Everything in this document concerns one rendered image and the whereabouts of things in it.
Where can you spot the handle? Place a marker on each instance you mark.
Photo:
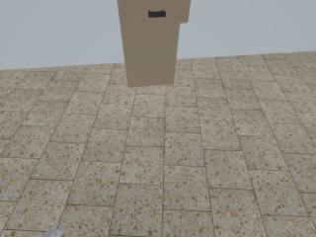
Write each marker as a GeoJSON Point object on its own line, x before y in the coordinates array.
{"type": "Point", "coordinates": [156, 14]}

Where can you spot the drawer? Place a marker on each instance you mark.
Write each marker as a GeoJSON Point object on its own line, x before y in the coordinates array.
{"type": "Point", "coordinates": [135, 12]}

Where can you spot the cabinet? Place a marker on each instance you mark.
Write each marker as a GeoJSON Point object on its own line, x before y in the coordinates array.
{"type": "Point", "coordinates": [150, 53]}

